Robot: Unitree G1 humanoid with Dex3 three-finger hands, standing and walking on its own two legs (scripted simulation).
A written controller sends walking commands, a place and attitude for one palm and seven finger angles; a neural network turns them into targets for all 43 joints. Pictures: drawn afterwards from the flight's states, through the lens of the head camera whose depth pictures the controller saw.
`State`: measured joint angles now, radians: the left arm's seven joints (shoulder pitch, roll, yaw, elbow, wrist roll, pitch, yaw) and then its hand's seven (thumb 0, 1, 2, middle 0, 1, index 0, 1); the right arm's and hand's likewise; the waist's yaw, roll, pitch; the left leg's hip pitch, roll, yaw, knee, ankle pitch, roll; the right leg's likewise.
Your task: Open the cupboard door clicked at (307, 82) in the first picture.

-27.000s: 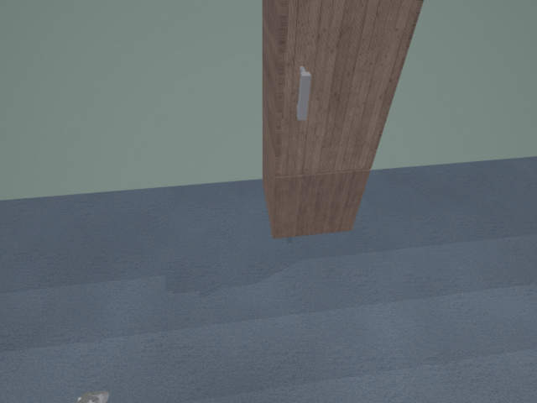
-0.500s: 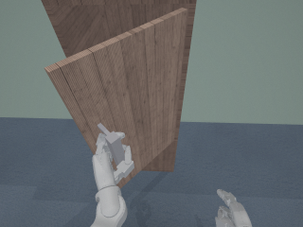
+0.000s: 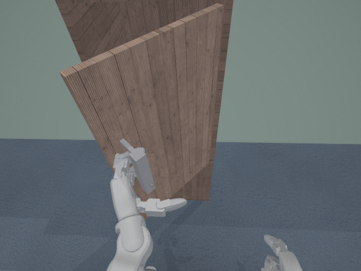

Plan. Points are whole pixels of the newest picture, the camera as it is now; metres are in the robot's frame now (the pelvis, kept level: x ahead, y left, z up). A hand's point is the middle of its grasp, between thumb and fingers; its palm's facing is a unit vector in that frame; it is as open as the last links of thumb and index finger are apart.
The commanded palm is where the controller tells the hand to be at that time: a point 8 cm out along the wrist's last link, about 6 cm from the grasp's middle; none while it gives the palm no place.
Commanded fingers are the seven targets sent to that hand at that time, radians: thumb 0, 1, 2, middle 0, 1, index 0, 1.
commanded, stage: open thumb and fingers to let go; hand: left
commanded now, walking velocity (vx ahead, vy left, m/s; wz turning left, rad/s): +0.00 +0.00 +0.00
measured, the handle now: (137, 166) +0.33 +0.11 +0.06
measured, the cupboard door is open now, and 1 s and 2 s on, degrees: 47 49 49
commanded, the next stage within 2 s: slide the hand sideways off the handle in 0.22 s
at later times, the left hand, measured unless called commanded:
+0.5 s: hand (147, 203) +0.25 +0.08 +0.06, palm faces -0.13 -0.99 -0.08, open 16.5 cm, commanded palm +0.24 +0.12 +0.06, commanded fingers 0.00 -0.50 0.30 -0.15 -0.30 -0.15 -0.30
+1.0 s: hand (133, 213) +0.23 +0.10 +0.06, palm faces -0.04 -1.00 +0.01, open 16.3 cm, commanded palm +0.20 +0.16 +0.06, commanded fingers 0.00 -0.50 0.30 -0.15 -0.30 -0.15 -0.30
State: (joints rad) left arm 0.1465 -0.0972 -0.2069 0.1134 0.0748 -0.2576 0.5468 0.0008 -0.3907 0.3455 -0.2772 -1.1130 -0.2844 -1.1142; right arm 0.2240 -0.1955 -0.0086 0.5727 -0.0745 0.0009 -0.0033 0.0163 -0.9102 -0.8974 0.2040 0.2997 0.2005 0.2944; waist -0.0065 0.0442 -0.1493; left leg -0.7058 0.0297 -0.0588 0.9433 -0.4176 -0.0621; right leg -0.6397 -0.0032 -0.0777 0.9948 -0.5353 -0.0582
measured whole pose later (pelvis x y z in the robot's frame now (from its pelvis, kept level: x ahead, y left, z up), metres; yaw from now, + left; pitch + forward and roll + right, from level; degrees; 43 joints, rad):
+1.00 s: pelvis -0.01 +0.04 -0.01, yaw -2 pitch +9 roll -1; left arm 0.36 0.05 -0.24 -0.13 -0.01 -0.25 0.14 -0.01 -0.50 0.30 -0.14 -0.30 -0.15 -0.30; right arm 0.26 -0.20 0.04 0.42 -0.01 -0.01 0.00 0.02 -0.91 -0.90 0.21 0.30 0.20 0.29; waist 0.00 0.04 -0.12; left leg -0.74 0.02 -0.02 1.02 -0.45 -0.01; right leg -0.66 -0.02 -0.04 1.02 -0.53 0.00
